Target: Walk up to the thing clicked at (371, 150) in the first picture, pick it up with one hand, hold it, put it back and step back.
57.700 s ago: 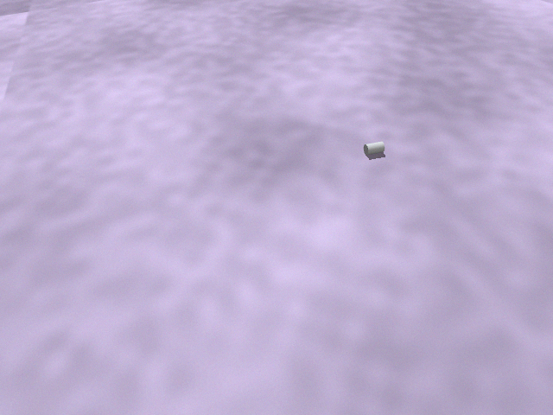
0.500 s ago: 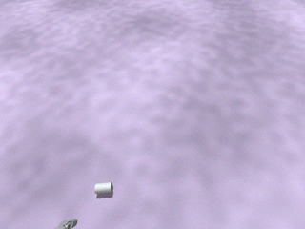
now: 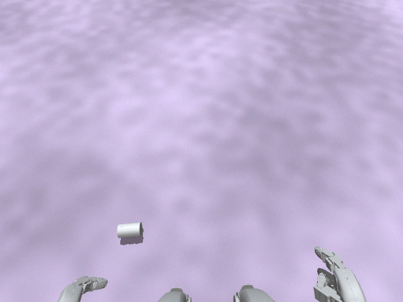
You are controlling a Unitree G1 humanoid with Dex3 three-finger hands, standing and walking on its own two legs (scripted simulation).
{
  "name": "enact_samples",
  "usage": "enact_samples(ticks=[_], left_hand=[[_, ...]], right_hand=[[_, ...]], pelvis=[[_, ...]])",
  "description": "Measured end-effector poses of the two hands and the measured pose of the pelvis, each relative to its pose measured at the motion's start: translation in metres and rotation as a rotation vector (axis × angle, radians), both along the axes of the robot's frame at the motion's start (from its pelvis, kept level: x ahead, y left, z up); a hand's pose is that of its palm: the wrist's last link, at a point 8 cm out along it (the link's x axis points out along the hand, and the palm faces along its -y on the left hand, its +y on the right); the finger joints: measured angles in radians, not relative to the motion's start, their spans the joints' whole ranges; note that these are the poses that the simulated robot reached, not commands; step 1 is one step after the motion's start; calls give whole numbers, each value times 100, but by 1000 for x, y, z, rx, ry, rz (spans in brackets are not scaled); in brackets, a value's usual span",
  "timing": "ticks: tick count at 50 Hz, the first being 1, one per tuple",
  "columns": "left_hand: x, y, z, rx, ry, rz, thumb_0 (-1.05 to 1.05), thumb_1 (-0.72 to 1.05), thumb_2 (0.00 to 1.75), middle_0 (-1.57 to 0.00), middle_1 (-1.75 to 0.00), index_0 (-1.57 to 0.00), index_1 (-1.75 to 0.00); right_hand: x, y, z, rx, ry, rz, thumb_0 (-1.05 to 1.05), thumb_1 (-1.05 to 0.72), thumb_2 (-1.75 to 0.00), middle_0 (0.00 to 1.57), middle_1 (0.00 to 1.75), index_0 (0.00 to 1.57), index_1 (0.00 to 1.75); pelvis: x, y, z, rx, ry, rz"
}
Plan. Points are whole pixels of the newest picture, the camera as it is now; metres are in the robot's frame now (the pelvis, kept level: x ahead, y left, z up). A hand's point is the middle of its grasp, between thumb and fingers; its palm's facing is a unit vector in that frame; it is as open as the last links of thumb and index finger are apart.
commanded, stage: rise first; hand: left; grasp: from above
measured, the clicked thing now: (130, 230) +0.47 +0.35 -0.68
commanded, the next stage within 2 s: none
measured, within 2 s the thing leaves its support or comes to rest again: neither
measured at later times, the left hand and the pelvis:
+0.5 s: hand (96, 292) +0.19 +0.29 -0.25, palm faces -0.35 -0.69 -0.63, open 13.1 cm; pelvis -0.03 +0.00 -0.11, yaw +0 degrees
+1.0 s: hand (107, 252) +0.32 +0.35 -0.43, palm faces -0.49 -0.20 -0.85, open 13.4 cm; pelvis -0.09 +0.00 -0.31, yaw -4 degrees
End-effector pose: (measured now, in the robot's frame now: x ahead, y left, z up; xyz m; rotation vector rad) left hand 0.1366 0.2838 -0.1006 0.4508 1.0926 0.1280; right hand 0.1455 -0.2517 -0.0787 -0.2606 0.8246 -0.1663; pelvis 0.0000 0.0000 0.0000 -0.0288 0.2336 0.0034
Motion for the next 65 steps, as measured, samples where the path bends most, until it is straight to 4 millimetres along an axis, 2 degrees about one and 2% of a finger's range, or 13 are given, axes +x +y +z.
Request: enact_samples(ticks=[11, 16, 21, 27, 32, 38, 45, 50, 55, 60, 65], left_hand=[[-5, 5, -14, 41, 15, -51, -1, -24, 69, -42, -77, -43, -75], [5, 13, -34, 94, 21, -111, -1, -29, 74, -36, -83, -37, -81], [30, 28, -69, 184, -2, -211, -1, -35, 79, -29, -89, -30, -87], [71, 39, -117, 285, -64, -373, -1, -39, 83, -23, -96, -25, -94], [102, 46, -157, 371, -106, -505, -1, -40, 85, -21, -100, -24, -97], [133, 58, -201, 471, -133, -649, -1, -39, 86, -18, -103, -21, -99], [171, 68, -243, 556, -181, -792, -1, -40, 90, -14, -103, -17, -99], [194, 70, -270, 588, -228, -868, -1, -40, 91, -13, -101, -16, -98], [211, 74, -289, 627, -272, -912, -1, -39, 91, -14, -98, -16, -95], [225, 81, -306, 672, -284, -952, -1, -38, 90, -15, -94, -17, -92], [236, 83, -323, 704, -285, -999, -1, -38, 90, -16, -92, -17, -90]], right_hand=[[13, 15, -15, -2, -62, 36, 1, -95, -91, 21, 30, 20, 30], [12, 13, -34, -8, -64, 57, 1, -94, -91, 21, 30, 20, 30], [7, 2, -73, -21, -41, 87, 1, -93, -91, 21, 30, 21, 30], [-7, -16, -140, -32, 30, 97, 1, -93, -91, 21, 30, 20, 30], [-26, -26, -202, -30, 118, 95, 1, -93, -91, 21, 30, 20, 30], [-61, -30, -269, -21, 252, 98, 1, -92, -91, 21, 30, 20, 30], [-111, -30, -325, -27, 406, 84, 1, -90, -90, 21, 30, 20, 30], [-146, -29, -346, -44, 507, 53, 1, -89, -90, 21, 30, 20, 30], [-172, -28, -354, -71, 588, 28, 0, -89, -90, 21, 30, 20, 30], [-187, -26, -359, -100, 643, 12, 0, -89, -90, 21, 30, 20, 30], [-193, -25, -363, -121, 684, 7, 0, -89, -90, 21, 30, 20, 30]], pelvis=[[-3, 4, -23, -14, 63, 1], [-8, 3, -42, -12, 108, 1], [-18, 0, -77, -6, 176, -2], [-33, -4, -132, -1, 265, -6], [-47, -7, -179, -2, 323, -11], [-64, -9, -231, -10, 361, -15], [-81, -8, -283, -33, 366, -27], [-88, -3, -310, -58, 357, -39], [-91, 3, -330, -80, 350, -49], [-92, 8, -345, -101, 343, -58], [-91, 11, -357, -115, 342, -64]])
